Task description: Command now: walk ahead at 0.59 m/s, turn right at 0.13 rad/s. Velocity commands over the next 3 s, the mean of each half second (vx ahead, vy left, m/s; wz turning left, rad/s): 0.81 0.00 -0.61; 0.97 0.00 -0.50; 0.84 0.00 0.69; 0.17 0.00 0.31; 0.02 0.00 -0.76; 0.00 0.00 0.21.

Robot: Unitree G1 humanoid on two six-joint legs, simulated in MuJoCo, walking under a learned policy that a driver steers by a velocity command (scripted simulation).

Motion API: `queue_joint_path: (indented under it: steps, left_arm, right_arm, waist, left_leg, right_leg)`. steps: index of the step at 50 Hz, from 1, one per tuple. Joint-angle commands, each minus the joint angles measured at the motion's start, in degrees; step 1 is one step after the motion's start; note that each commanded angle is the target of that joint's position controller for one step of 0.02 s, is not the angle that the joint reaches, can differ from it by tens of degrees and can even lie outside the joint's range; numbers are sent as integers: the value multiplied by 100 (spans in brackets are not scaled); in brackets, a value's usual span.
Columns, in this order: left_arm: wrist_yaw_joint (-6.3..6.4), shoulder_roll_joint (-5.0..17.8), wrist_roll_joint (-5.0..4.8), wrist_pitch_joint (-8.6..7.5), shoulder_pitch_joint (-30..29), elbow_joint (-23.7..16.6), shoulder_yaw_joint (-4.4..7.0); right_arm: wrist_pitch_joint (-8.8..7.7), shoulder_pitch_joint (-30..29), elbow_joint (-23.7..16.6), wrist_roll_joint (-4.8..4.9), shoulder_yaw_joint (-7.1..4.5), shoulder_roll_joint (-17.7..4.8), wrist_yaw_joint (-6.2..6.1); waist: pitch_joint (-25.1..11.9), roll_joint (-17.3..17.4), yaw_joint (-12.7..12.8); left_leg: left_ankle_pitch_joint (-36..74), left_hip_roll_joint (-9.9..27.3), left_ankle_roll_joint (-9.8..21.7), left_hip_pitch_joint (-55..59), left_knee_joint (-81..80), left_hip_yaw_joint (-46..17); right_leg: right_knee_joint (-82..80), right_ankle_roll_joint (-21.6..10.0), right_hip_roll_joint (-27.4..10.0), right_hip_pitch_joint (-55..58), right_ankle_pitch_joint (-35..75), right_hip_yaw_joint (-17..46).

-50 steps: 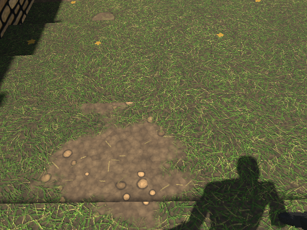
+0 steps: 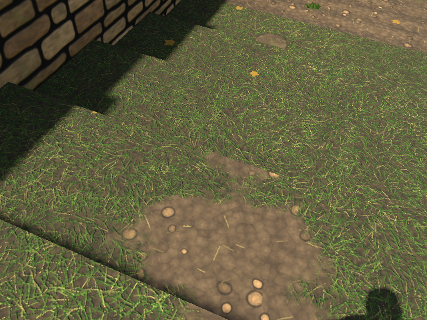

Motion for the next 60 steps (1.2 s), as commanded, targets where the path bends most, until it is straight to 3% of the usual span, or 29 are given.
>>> queue_joint_path:
  steps: [1,13,16,17,18,19,20,21,22,24,26,29,31,33,35,39,41,42,43,44,45,46,47,48,49,51,54,58,60]
  left_arm:
    - [-140,600,-22,-216,-487,-429,159]
    - [-408,82,-9,-139,-1826,-498,-20]
    - [-330,346,-75,-121,-1020,-280,55]
    - [-247,546,-34,-91,474,102,186]
    - [-137,831,-152,-42,1134,209,271]
    - [-40,1114,-163,-54,1831,403,458]
    - [28,1219,-289,-52,1140,328,464]
    - [-9,1508,-130,-134,420,-114,432]
    - [82,1390,-141,-154,590,-183,496]
    - [163,1096,-15,-213,260,-2,414]
    - [135,819,-120,-369,-292,-174,272]
    - [131,1029,-26,-504,79,-45,333]
    - [168,1011,-85,-639,1013,339,325]
    - [251,803,-206,-613,773,397,274]
    - [305,799,-170,-595,743,386,218]
    - [417,803,50,-626,806,507,212]
    - [534,851,157,-548,599,566,225]
    - [560,790,-1,-491,231,542,244]
    - [525,523,-85,-459,-343,359,230]
    - [487,37,-209,-573,-210,25,84]
    - [546,-177,-421,-709,935,-57,-42]
    - [558,19,-290,-677,753,77,-118]
    - [478,315,22,-662,114,-3,-143]
    - [389,632,298,-686,-818,-171,-32]
    - [253,620,400,-671,-1313,-316,-42]
    - [23,224,258,-455,-2083,-715,-208]
    - [-50,74,39,-507,-1765,-570,-344]
    - [74,373,-38,-560,-2313,-591,-225]
    - [133,467,71,-636,-843,-113,-108]
  right_arm:
    - [-193,741,98,17,-248,-875,-183]
    - [-636,1299,997,71,-240,-770,-230]
    - [-629,993,988,48,-261,-981,-336]
    - [-624,315,865,35,-325,-1269,-403]
    - [-521,247,813,4,-405,-1546,-429]
    - [-403,203,943,-74,-406,-1446,-388]
    - [-439,15,816,-115,-122,-347,-268]
    - [-567,160,88,49,-25,-175,-217]
    - [-752,-360,-47,-45,-84,-751,-175]
    - [-769,-259,54,-37,-121,-958,-122]
    - [-378,-80,312,-185,-183,-998,-127]
    - [-250,-337,191,-233,-54,-540,29]
    - [-374,-1499,-163,-58,-257,-919,-1]
    - [-446,-1671,-202,-200,-98,-468,226]
    - [-477,-1528,-142,-29,-113,-368,383]
    - [-493,-1218,39,-13,-224,-589,192]
    - [-604,564,638,55,-422,-888,-46]
    - [-587,1633,1046,34,-502,-964,-90]
    - [-543,2356,1400,-23,-626,-1287,-63]
    - [-574,2785,1569,-224,-563,-1472,24]
    - [-588,2670,1593,-202,-518,-1290,72]
    - [-514,2421,1560,-112,-642,-1413,7]
    - [-520,1892,1412,-37,-656,-1289,-79]
    - [-635,1457,1361,15,-454,-832,-109]
    - [-737,1497,1511,-38,-417,-880,-112]
    - [-746,1393,1716,-37,-298,-566,-188]
    - [-673,896,1486,119,-406,-805,-171]
    - [-567,1654,1570,282,-416,-846,-45]
    - [-493,1721,1617,297,-477,-1033,-40]
  waist:
    - [522,1023,-410]
    - [945,682,-430]
    - [197,727,87]
    - [-506,1028,1045]
    - [-821,1212,1234]
    - [-827,571,1644]
    - [-226,-989,1026]
    - [-592,-1147,241]
    - [-681,-112,626]
    - [288,433,-77]
    - [546,478,-429]
    - [312,102,-224]
    - [474,248,302]
    - [356,205,288]
    - [163,-44,272]
    - [381,-289,199]
    - [-225,-97,-680]
    - [-464,111,-1306]
    - [-346,1036,-1664]
    - [-609,1668,-1221]
    - [-1433,2610,-489]
    - [-1820,2349,-678]
    - [-1301,1694,-712]
    - [-537,574,-582]
    - [85,623,-500]
    - [922,462,-120]
    - [430,1125,188]
    - [632,369,-168]
    - [-402,280,432]
  left_leg:
    - [-1151,1687,356,1379,-2547,-1865]
    - [3025,1372,-203,1304,-2932,874]
    - [7543,1336,-339,1627,-1392,1390]
    - [9128,1631,-430,1098,79,1380]
    - [7879,1658,-305,673,1209,1097]
    - [6027,1362,-202,45,3530,1090]
    - [-111,259,-235,-1659,5611,847]
    - [-978,-252,-642,-3968,6500,-450]
    - [-386,101,-663,-4150,5648,-1080]
    - [-257,625,-629,-3164,3963,-1116]
    - [-228,800,-813,-2186,2891,-1041]
    - [1193,739,-733,-1466,2628,-409]
    - [2186,857,-625,-3128,1869,-866]
    - [4021,596,-439,-1974,628,-491]
    - [4786,449,-325,-798,493,-340]
    - [4300,466,-483,-235,-516,-311]
    - [4886,771,-512,560,-1668,-524]
    - [5651,986,-417,1565,-2367,-643]
    - [5277,1322,-148,2580,-2129,-926]
    - [6823,1480,-476,4002,467,-713]
    - [7627,2159,46,5257,1052,-2031]
    - [3969,2508,882,5163,-114,-3329]
    - [444,2687,1358,4099,-1278,-4354]
    - [-608,2420,1151,2724,-1758,-4490]
    - [-209,2405,1286,1581,-1668,-4612]
    - [188,1601,1125,-647,-2232,-3619]
    - [1747,1000,908,-1967,-2481,-2347]
    - [2673,1062,658,-498,-2207,-2369]
    - [4111,637,459,-230,-43,-1758]
  right_leg:
    - [336,-2,-119,-2290,1039,867]
    - [-1418,-307,-16,-1765,2757,-448]
    - [-1272,-681,755,-148,2189,-1218]
    - [-415,-976,724,1339,2196,-905]
    - [-1441,-1129,814,2129,-213,-328]
    - [-2051,-1413,785,3020,-392,-41]
    - [-2745,-1690,-71,3094,-246,1695]
    - [-3421,-2745,-1073,4286,1257,4862]
    - [-4246,-2745,-1336,4022,907,5213]
    - [-4534,-2247,-1015,2081,295,4300]
    - [-4258,-1956,-460,825,1259,3255]
    - [-4313,-1816,-147,249,3089,2512]
    - [-4033,-1638,-145,1603,2442,2883]
    - [-3800,-1258,336,744,1308,2355]
    - [-3731,-1071,367,52,805,2223]
    - [-2517,-710,409,1056,1538,2006]
    - [-45,-720,573,2124,2884,1942]
    - [1764,-612,662,1823,2918,1625]
    - [3918,-513,1247,492,-563,1314]
    - [5174,-469,1390,-1479,-2200,1505]
    - [5113,-411,1118,-2712,-1615,1704]
    - [5578,-353,917,-3575,-1129,1093]
    - [4758,-406,399,-3964,-435,954]
    - [3395,-361,-57,-3645,335,1000]
    - [2772,-233,-255,-3429,458,1053]
    - [508,202,-537,-2289,991,843]
    - [-1157,309,-259,457,2209,420]
    - [-2769,244,235,928,2128,95]
    - [-2814,22,423,2640,1833,39]
Next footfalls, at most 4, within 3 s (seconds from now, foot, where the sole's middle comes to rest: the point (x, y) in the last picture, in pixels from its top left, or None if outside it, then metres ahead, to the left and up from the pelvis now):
0.40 right None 0.33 -0.10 -0.76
0.86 left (246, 247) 0.85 -0.11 -0.93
1.22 right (334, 221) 1.00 -0.47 -0.93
1.70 left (296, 167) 1.42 -0.39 -1.10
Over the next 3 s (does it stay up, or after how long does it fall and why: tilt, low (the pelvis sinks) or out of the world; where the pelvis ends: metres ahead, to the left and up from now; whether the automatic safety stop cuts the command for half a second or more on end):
stays up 1.40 -0.43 -0.32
